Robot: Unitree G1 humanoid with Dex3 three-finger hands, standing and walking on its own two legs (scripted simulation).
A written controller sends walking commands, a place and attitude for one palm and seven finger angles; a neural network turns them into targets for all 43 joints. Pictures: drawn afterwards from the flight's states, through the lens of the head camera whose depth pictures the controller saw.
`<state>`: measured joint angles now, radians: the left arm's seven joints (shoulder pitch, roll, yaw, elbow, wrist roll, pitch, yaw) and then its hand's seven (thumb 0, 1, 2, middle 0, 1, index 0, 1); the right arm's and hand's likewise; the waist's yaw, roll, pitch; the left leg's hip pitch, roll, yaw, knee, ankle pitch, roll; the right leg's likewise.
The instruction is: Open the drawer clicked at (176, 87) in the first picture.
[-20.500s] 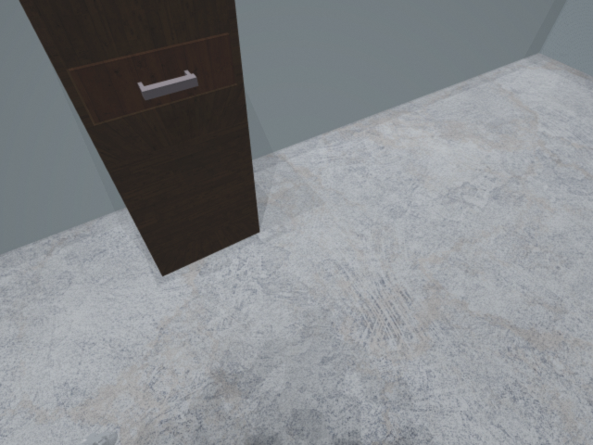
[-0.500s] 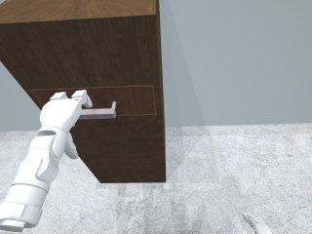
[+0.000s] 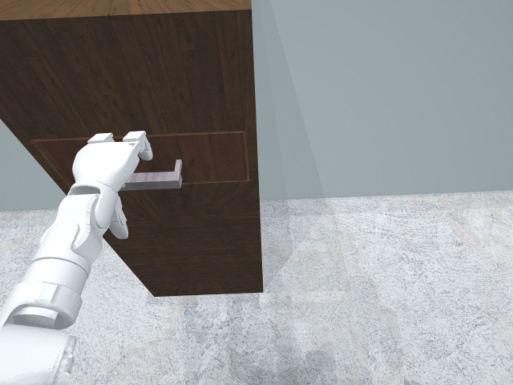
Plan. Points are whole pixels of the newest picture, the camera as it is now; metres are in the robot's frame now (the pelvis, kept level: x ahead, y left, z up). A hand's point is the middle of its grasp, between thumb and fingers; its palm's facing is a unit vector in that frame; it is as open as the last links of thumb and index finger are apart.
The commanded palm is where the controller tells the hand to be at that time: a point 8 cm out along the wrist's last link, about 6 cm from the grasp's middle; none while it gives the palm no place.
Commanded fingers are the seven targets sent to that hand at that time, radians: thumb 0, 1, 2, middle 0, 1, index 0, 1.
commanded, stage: move the hooked fingers above the handle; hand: left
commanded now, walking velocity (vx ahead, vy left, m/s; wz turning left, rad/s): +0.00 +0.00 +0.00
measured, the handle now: (146, 173) +0.48 +0.25 +0.02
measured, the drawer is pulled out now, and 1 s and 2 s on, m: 0.00 0.00 0.00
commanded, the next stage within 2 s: lower the fingers behind the handle in 0.84 s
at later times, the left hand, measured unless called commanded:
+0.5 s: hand (123, 175) +0.44 +0.26 +0.07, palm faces -0.03 -0.03 -1.00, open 13.8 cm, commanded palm +0.41 +0.26 +0.13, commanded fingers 0.00 -0.50 0.30 -0.30 -1.20 -0.30 -1.20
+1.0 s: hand (127, 174) +0.43 +0.25 +0.08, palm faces -0.01 -0.02 -1.00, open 13.9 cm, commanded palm +0.40 +0.25 +0.13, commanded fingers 0.00 -0.50 0.30 -0.30 -1.20 -0.30 -1.20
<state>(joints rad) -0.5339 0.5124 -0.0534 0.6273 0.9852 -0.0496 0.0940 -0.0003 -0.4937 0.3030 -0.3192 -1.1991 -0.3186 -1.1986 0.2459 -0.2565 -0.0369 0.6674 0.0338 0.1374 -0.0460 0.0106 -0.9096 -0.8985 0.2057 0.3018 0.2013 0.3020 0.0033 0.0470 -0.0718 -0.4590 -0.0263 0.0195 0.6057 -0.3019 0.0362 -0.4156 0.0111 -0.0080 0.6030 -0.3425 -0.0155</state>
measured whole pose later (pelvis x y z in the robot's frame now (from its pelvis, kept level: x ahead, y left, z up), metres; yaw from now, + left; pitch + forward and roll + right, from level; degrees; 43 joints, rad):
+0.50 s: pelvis +0.00 +0.00 +0.00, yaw -1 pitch +12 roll -1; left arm -0.61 0.54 0.01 0.79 1.02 -0.09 0.16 0.00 -0.49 0.30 -0.33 -1.21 -0.33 -1.21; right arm 0.31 -0.26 -0.05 0.69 0.04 0.15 -0.04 0.01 -0.91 -0.90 0.21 0.30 0.20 0.30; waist -0.04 0.05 -0.10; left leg -0.52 -0.01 0.04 0.63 -0.32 0.04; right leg -0.48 0.02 0.01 0.61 -0.34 -0.01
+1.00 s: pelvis +0.00 +0.00 +0.00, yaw -1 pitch +11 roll +0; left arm -0.60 0.50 -0.05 0.72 1.01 -0.04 0.15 0.00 -0.49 0.30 -0.32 -1.20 -0.32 -1.20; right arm 0.25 -0.25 -0.04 0.66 0.04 0.15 -0.04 0.01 -0.91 -0.90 0.21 0.30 0.20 0.30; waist -0.01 0.05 -0.10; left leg -0.49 -0.02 0.03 0.62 -0.31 0.04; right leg -0.45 0.02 0.00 0.61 -0.35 -0.01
